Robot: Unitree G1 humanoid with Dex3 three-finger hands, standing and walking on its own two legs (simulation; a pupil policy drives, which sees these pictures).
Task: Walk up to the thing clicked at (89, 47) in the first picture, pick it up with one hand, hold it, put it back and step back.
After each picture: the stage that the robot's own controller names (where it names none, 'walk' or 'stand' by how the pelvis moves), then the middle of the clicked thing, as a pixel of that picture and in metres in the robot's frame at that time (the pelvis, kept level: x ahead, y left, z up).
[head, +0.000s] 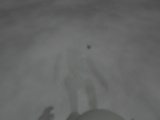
stand; (89, 46) +1.55 +0.07 -0.72
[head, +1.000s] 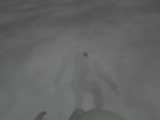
walk; (85, 53) +1.42 +0.25 -0.70
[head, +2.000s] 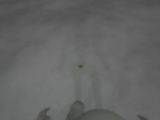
walk; (80, 65) +0.92 +0.27 -0.71
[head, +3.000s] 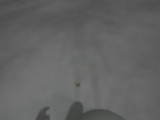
walk; (77, 83) +0.56 +0.24 -0.71
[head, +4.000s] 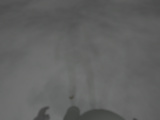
stand; (71, 95) +0.36 +0.23 -0.70
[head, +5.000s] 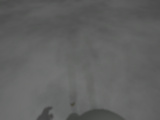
stand; (72, 102) +0.32 +0.22 -0.72
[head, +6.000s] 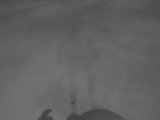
stand; (72, 101) +0.33 +0.22 -0.73
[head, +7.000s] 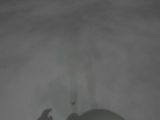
stand; (72, 101) +0.32 +0.22 -0.73
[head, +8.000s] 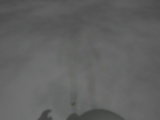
stand; (72, 101) +0.32 +0.22 -0.73
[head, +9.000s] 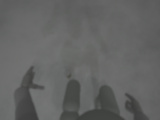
go down; (67, 74) +0.37 +0.24 -0.48
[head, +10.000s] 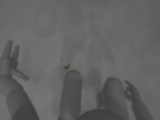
go down; (65, 64) +0.40 +0.27 -0.32
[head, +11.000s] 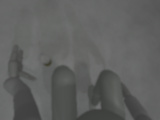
close in; (46, 60) +0.37 +0.31 -0.23
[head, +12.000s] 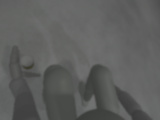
close; (27, 62) +0.36 +0.31 -0.21
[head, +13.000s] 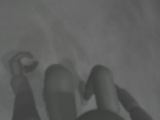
lift; (28, 61) +0.34 +0.32 -0.21
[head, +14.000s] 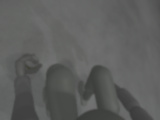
lift; (32, 63) +0.34 +0.30 -0.22
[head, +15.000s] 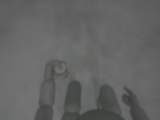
lift; (62, 71) +0.32 +0.21 -0.01
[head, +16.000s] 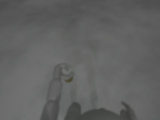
hold; (67, 74) +0.33 +0.18 +0.00
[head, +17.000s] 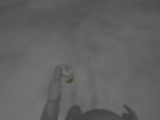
hold; (68, 75) +0.32 +0.18 +0.00
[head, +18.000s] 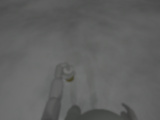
hold; (69, 74) +0.34 +0.17 +0.00
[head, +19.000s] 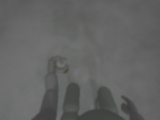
crouch; (62, 66) +0.37 +0.21 -0.07
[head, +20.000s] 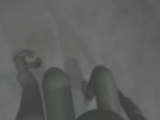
lower; (33, 60) +0.36 +0.30 -0.22
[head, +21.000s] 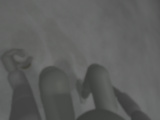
lower; (23, 60) +0.37 +0.32 -0.21
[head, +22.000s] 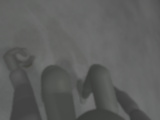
lower; (25, 59) +0.37 +0.32 -0.22
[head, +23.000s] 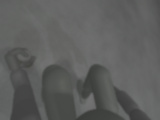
lower; (25, 59) +0.37 +0.32 -0.22
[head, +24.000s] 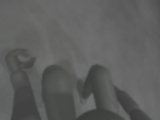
loosen; (26, 60) +0.36 +0.32 -0.21
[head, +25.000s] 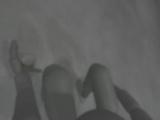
withdraw; (28, 62) +0.35 +0.29 -0.22
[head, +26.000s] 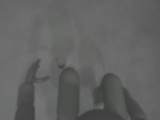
walk; (61, 63) +0.38 +0.26 -0.29
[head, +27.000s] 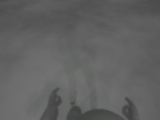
stand; (72, 101) +0.31 +0.19 -0.65
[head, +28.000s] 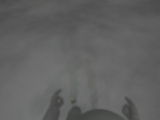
stand; (72, 99) +0.34 +0.21 -0.66
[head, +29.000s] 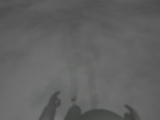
stand; (73, 97) +0.34 +0.21 -0.68
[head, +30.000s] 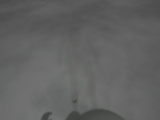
walk; (74, 99) +0.35 +0.20 -0.72
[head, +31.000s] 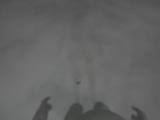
walk; (78, 81) +0.51 +0.16 -0.71
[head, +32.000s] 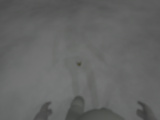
walk; (79, 62) +0.84 +0.24 -0.69
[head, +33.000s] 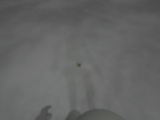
stand; (79, 63) +0.99 +0.21 -0.71
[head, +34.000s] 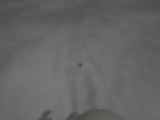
stand; (80, 63) +1.00 +0.20 -0.72
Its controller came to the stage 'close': yes
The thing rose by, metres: 0.71
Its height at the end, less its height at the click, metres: +0.00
